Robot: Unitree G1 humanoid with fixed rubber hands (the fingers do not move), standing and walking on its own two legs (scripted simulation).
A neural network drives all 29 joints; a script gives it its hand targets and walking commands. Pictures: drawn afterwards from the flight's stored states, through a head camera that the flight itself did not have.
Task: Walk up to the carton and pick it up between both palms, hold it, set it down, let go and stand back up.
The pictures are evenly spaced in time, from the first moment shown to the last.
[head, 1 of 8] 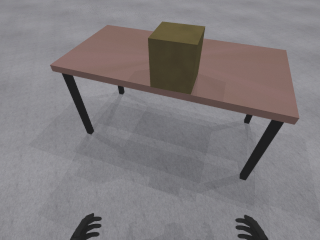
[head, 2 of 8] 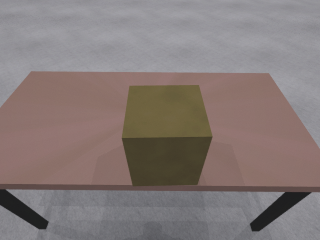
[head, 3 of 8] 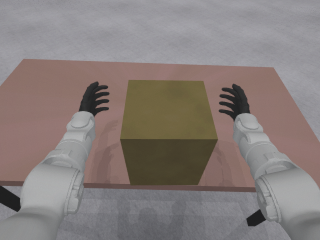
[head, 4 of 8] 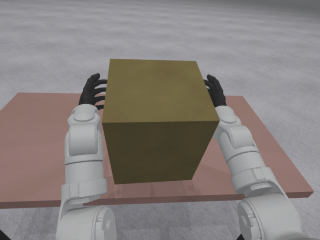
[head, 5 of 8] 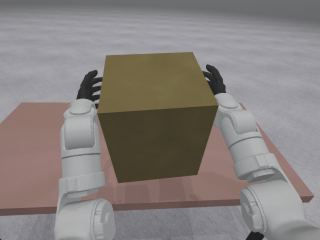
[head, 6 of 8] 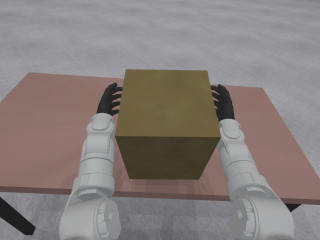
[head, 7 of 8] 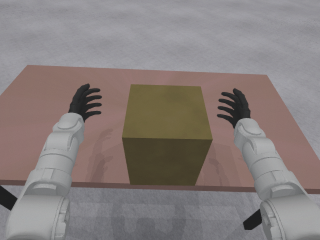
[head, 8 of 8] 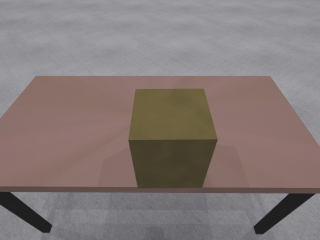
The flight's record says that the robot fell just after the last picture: no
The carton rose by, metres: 0.22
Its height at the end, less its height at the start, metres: +0.00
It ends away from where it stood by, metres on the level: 0.00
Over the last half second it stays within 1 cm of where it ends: yes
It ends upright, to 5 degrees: yes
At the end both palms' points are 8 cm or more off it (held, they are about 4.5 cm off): yes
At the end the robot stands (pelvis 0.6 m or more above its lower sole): yes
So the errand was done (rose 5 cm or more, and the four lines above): yes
